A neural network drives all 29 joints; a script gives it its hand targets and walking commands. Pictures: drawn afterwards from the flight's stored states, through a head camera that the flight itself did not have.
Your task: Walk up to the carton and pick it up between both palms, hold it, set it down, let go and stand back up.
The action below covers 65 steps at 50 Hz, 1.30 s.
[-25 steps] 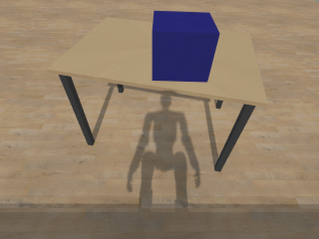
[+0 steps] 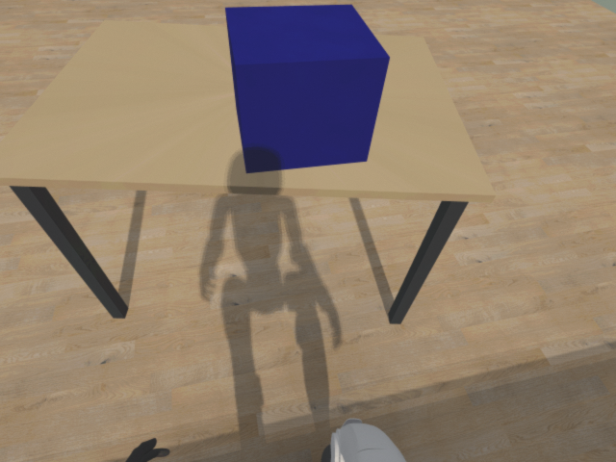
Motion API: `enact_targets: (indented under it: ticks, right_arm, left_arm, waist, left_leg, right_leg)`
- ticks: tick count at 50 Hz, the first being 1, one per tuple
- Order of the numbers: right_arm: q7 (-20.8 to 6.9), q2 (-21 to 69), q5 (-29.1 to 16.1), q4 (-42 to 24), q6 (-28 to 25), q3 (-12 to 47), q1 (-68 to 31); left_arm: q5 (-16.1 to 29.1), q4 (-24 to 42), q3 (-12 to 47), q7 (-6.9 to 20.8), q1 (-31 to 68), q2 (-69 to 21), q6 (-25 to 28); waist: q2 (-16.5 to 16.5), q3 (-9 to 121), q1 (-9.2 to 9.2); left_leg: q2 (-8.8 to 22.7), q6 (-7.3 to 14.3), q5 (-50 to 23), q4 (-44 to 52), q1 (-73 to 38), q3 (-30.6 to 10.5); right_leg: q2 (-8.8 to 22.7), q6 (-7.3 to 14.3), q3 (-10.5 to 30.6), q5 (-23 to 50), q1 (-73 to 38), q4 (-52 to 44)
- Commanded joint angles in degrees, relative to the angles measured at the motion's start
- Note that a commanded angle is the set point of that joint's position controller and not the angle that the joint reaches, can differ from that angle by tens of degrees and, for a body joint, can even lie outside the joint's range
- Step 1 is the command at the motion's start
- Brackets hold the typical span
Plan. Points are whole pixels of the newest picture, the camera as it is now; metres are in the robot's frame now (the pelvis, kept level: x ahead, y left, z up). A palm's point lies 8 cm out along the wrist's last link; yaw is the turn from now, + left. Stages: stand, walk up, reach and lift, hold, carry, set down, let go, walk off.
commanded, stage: walk up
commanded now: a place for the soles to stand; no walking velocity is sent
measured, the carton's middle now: (299, 88) +0.81 -0.03 +0.05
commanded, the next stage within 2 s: none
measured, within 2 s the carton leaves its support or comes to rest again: neither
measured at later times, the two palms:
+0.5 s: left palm out of the picture +0.14 +0.32 -0.16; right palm (424, 357) +0.27 -0.20 -0.09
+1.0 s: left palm (134, 353) +0.31 +0.25 -0.10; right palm (456, 334) +0.33 -0.28 -0.13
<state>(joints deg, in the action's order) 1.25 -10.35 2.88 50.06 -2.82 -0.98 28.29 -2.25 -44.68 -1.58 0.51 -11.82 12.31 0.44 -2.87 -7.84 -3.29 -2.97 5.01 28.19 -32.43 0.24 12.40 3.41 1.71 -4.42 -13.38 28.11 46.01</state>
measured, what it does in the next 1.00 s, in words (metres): walks ahead: right foot, then left foot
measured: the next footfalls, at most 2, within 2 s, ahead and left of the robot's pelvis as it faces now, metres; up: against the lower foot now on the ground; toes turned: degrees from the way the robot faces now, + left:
right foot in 0.06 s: +0.18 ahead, -0.09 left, +0.00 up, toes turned -6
left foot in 0.42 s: +0.28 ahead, +0.20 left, +0.00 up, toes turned +9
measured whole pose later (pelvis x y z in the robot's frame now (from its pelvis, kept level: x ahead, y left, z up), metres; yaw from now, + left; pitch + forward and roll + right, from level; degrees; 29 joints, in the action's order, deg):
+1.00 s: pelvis +0.24 -0.01 -0.02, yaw +2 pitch -4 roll -1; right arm 1.1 -18.9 1.1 35.8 2.6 -2.1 19.8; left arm -0.6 -38.0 -0.9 -0.4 -19.1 13.1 0.0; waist 5.3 -5.7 0.0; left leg 4.2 -1.2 31.3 -61.1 24.2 -0.5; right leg 2.2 -0.4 -3.2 -21.0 22.5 47.7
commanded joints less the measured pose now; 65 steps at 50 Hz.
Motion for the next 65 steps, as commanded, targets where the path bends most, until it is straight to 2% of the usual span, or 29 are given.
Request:
enact_targets:
  ticks: [1,2,3,4,5,8,11,15,17,20,21,22,23,24,25,28,38,40,41,42,43,44,47,52,54,55,56,59,65]
  right_arm:
    - [0.40,-11.67,-0.51,-3.59,0.88,-2.35,6.05]
    - [0.25,-11.34,-0.95,-4.70,0.89,-2.11,4.77]
    - [0.00,-8.99,-1.50,-7.01,0.77,-1.31,3.58]
    - [-0.16,-7.87,-1.92,-9.23,1.52,-1.52,6.53]
    - [0.01,-12.60,-1.08,-10.84,2.68,-3.28,2.53]
    - [-1.54,-9.87,-0.12,-14.27,1.92,-3.02,-4.54]
    - [-2.61,-7.73,-0.71,-13.15,2.33,-2.82,1.48]
    - [-3.44,-5.45,-1.14,-13.81,0.97,-1.55,0.10]
    - [-3.54,-6.30,-1.35,-13.74,0.22,-2.05,-0.31]
    - [-2.69,-10.92,-0.72,-12.83,0.13,-4.45,6.91]
    - [-2.05,-14.02,-0.58,-12.27,0.08,-5.34,11.45]
    - [-1.20,-20.27,-0.34,-13.84,-0.15,-6.25,12.92]
    - [0.43,-23.18,-0.93,-14.94,0.73,-6.57,8.51]
    - [1.59,-22.68,-1.66,-15.49,0.88,-6.86,4.16]
    - [1.99,-20.18,-1.41,-15.96,0.52,-6.40,1.56]
    - [2.05,-17.95,-0.93,-16.78,-0.33,-5.47,-4.71]
    - [0.33,-16.92,-0.08,-18.63,0.72,-4.24,-8.26]
    - [-0.31,-14.51,-0.39,-19.06,2.24,-2.73,-8.01]
    - [-0.60,-10.57,-0.47,-18.97,2.72,-1.43,-4.68]
    - [-0.69,-7.07,-1.02,-20.38,3.15,-0.18,-2.80]
    - [-0.31,-11.23,-1.96,-20.86,4.73,-1.84,-4.19]
    - [0.13,-14.15,-2.26,-21.20,5.46,-2.43,-4.99]
    - [0.06,-12.10,-1.88,-18.77,4.56,-2.06,-2.52]
    - [-0.75,-10.41,-1.76,-16.36,3.21,-1.60,-2.17]
    - [-0.79,-14.37,-1.33,-15.58,1.96,-2.70,-2.86]
    - [-0.93,-17.91,-1.50,-16.26,1.97,-3.50,-7.17]
    - [-1.09,-18.34,-2.88,-16.66,2.63,-3.40,-12.23]
    - [-1.96,-12.80,-2.76,-16.70,3.32,-1.48,-12.26]
    - [-2.54,-13.04,-2.66,-16.54,3.23,-1.05,-13.06]
  left_arm:
    - [-0.55,4.80,-1.49,-0.77,-5.35,3.84,1.26]
    - [-1.20,2.79,-2.70,-1.18,-13.38,6.47,1.70]
    - [-2.08,1.07,-4.75,-1.77,-22.32,12.11,1.93]
    - [-1.75,0.98,-5.82,-2.49,-24.86,16.12,1.09]
    - [-0.62,2.33,-5.80,-3.77,-20.42,16.33,0.53]
    - [-0.43,4.72,-2.61,-4.71,-8.52,11.26,2.40]
    - [-0.52,4.41,-2.03,-3.32,-2.37,10.08,4.35]
    - [-0.93,2.66,-2.03,-1.89,-2.39,10.53,4.20]
    - [-0.56,2.32,-2.28,-0.97,-4.18,12.03,3.50]
    - [-0.64,3.38,-1.62,0.21,-3.60,10.92,1.23]
    - [-0.87,4.29,-0.64,0.51,-4.11,8.10,0.50]
    - [-0.50,5.62,0.58,0.75,-6.47,4.90,-0.11]
    - [-0.38,6.49,-0.95,0.96,-8.15,8.69,-1.36]
    - [-0.66,6.96,-1.63,1.14,-9.40,10.63,-2.41]
    - [-0.87,6.33,-1.61,1.37,-9.34,11.63,-2.85]
    - [-0.89,6.18,-2.20,1.88,-12.59,10.96,-2.44]
    - [1.43,8.74,-1.76,2.01,-13.52,7.79,-1.20]
    - [1.41,6.86,-3.12,0.80,-20.95,10.07,0.39]
    - [1.30,7.66,-3.90,0.26,-20.42,13.20,1.27]
    - [1.01,10.05,-4.38,-0.19,-17.87,18.20,1.56]
    - [1.89,10.96,-4.73,-0.88,-13.70,19.94,0.58]
    - [2.21,11.53,-5.21,-1.57,-10.18,19.73,0.10]
    - [1.68,12.23,-2.99,-1.84,-6.44,14.85,0.86]
    - [1.07,13.94,-1.13,-1.21,-3.85,12.38,0.90]
    - [1.97,15.26,-0.04,-0.73,-4.16,9.66,1.00]
    - [2.14,16.27,0.32,-0.64,-5.88,7.87,0.91]
    - [2.43,15.73,0.21,-0.82,-7.45,7.45,0.24]
    - [1.53,15.12,-1.33,-1.25,-6.43,12.68,0.71]
    - [1.94,15.78,-1.21,-1.53,-5.41,11.79,0.56]
  waist:
    - [6.86,0.31,4.78]
    - [4.12,5.05,9.17]
    - [-2.19,12.00,13.92]
    - [-10.01,17.32,13.31]
    - [-5.29,15.13,13.17]
    - [2.74,3.72,8.24]
    - [1.08,1.28,2.67]
    - [-3.89,-2.26,2.22]
    - [-5.16,0.89,2.59]
    - [-1.22,4.64,-1.61]
    - [7.92,5.73,-4.30]
    - [21.89,5.42,-5.18]
    - [17.56,2.76,-2.78]
    - [13.80,0.12,0.02]
    - [10.59,-0.17,0.61]
    - [15.07,1.12,3.16]
    - [20.24,0.96,3.91]
    - [11.15,3.77,7.18]
    - [0.43,4.62,7.13]
    - [-11.70,5.74,5.86]
    - [-7.68,4.25,5.35]
    - [-7.47,0.52,4.43]
    - [-8.05,2.80,2.50]
    - [-13.00,7.40,0.36]
    - [-5.93,10.80,0.11]
    - [1.62,11.45,2.88]
    - [4.45,11.62,4.99]
    - [-0.89,10.10,2.92]
    - [1.82,8.41,2.87]
  left_leg:
    - [16.67,-1.71,-51.57,-1.29,11.77,-13.13]
    - [14.54,-3.57,-50.54,-12.40,18.34,-11.31]
    - [8.31,-6.99,-36.60,-32.96,28.19,-8.66]
    - [-0.79,-10.59,7.92,-52.68,37.98,-8.73]
    - [4.53,-8.76,9.49,-60.69,42.75,-18.35]
    - [8.02,-7.48,-0.72,-55.35,43.19,-19.20]
    - [8.91,-7.11,-1.62,-44.66,29.84,-18.53]
    - [10.21,-5.77,-6.77,-19.20,23.21,-12.81]
    - [7.75,-4.95,-12.58,-12.62,16.71,-8.95]
    - [3.86,-3.13,-9.41,-10.31,1.28,-6.35]
    - [7.68,-1.53,1.98,-5.18,-1.93,-14.53]
    - [22.12,2.19,27.47,13.44,4.35,-43.50]
    - [30.14,6.58,44.20,26.80,13.02,-60.99]
    - [31.15,8.35,43.42,27.43,15.77,-60.90]
    - [28.49,6.86,36.41,24.47,15.23,-54.27]
    - [25.27,5.88,21.84,19.84,18.79,-38.93]
    - [16.89,5.49,-3.41,8.68,26.70,-17.33]
    - [12.49,2.25,-2.48,-7.45,32.19,-12.28]
    - [9.14,-0.86,0.68,-19.16,33.61,-8.57]
    - [4.84,-4.99,8.63,-27.02,35.41,-7.63]
    - [6.20,-5.69,8.51,-30.24,33.08,-12.89]
    - [7.65,-5.98,5.88,-35.06,32.81,-14.10]
    - [8.95,-6.37,3.18,-29.69,31.36,-15.22]
    - [7.18,-5.16,-7.76,-4.40,15.07,-12.72]
    - [12.06,-3.06,-27.74,4.54,5.69,-20.77]
    - [15.84,-0.23,-32.08,6.17,7.15,-28.13]
    - [16.73,4.01,-26.13,5.14,17.47,-27.75]
    - [7.77,-2.72,-21.97,1.04,14.55,-15.25]
    - [8.47,-2.35,-24.06,2.83,12.16,-15.99]
  right_leg:
    - [-5.41,3.94,-4.65,0.88,-14.22,-8.31]
    - [-4.03,6.69,-1.06,3.28,-27.05,-10.92]
    - [7.83,13.31,15.37,-1.89,-38.71,-13.56]
    - [25.59,23.66,46.08,-2.98,-43.81,-22.36]
    - [29.13,26.53,53.41,-17.21,-39.80,-27.82]
    - [21.85,19.30,30.52,-11.90,-24.63,-31.75]
    - [17.44,15.46,18.02,-2.57,-7.22,-30.88]
    - [12.23,12.69,4.93,4.74,-1.55,-26.27]
    - [10.60,11.23,4.25,-5.85,-0.14,-21.29]
    - [5.94,6.47,2.38,-34.14,12.73,-11.96]
    - [2.09,3.38,-1.68,-37.78,18.64,0.02]
    - [-4.18,-0.01,-4.72,-29.65,21.00,20.43]
    - [-2.99,-1.26,3.14,-25.11,18.35,30.90]
    - [0.39,-1.96,4.33,-21.18,16.64,35.39]
    - [1.42,-2.37,4.74,-16.46,16.56,35.64]
    - [2.91,-3.91,6.96,-12.44,11.87,32.90]
    - [0.59,-2.83,2.19,-11.55,-9.00,-0.45]
    - [-2.31,-3.16,1.02,-2.25,-22.76,-13.07]
    - [1.83,-3.03,9.03,-0.15,-22.92,-16.54]
    - [13.03,1.28,28.63,-4.66,-16.17,-24.77]
    - [18.33,7.63,40.63,-22.85,-6.92,-31.74]
    - [19.71,11.52,42.09,-29.84,-2.82,-33.95]
    - [15.45,10.65,27.86,0.64,-10.50,-25.25]
    - [11.28,7.64,16.02,21.00,-7.48,-17.04]
    - [7.20,2.42,11.18,16.77,-3.14,-8.60]
    - [2.61,0.23,7.23,8.68,-2.80,-3.82]
    - [-0.08,-1.06,5.05,-0.39,-13.14,-7.62]
    - [7.31,2.36,12.64,9.75,-13.33,-16.20]
    - [5.59,1.36,9.13,5.32,-10.93,-17.53]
